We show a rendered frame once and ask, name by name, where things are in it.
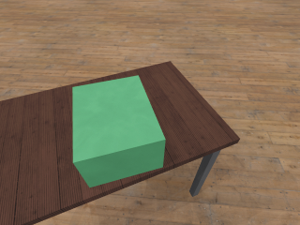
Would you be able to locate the table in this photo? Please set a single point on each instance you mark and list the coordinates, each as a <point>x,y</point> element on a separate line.
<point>38,179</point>

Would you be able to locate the carton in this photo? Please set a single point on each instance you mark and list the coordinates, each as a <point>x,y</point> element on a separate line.
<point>115,132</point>

